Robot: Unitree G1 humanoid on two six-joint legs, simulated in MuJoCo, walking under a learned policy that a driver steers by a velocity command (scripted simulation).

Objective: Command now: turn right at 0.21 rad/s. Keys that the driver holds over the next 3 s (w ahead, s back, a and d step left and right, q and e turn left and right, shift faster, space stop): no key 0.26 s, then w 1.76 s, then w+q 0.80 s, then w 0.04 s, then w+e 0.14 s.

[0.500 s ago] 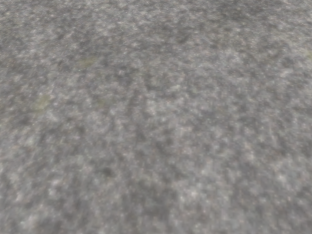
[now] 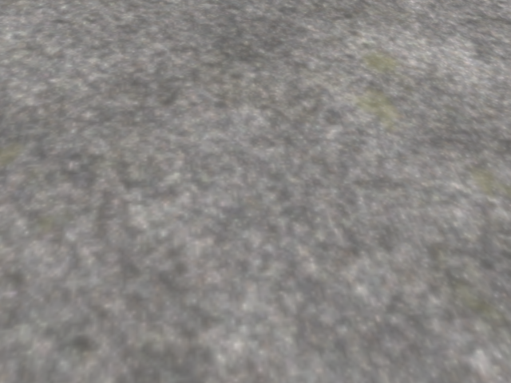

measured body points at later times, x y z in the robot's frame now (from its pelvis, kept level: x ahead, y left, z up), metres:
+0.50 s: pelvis +0.03 -0.01 -0.01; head +0.04 +0.00 +0.44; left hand +0.11 +0.26 -0.14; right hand +0.14 -0.29 -0.12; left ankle +0.04 +0.10 -0.73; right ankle -0.01 -0.15 -0.74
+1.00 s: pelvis +0.24 +0.01 -0.02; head +0.28 +0.02 +0.43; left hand +0.51 +0.20 -0.09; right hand +0.17 -0.26 -0.14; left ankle +0.05 +0.10 -0.74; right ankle +0.42 -0.12 -0.72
